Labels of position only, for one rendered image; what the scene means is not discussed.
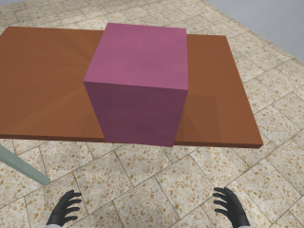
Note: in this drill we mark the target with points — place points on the robot left hand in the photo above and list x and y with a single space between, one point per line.
58 215

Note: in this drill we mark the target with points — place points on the carton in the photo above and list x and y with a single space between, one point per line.
137 83

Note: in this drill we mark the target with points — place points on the table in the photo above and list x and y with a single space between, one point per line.
43 96

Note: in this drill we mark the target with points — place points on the robot right hand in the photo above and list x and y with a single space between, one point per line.
235 212

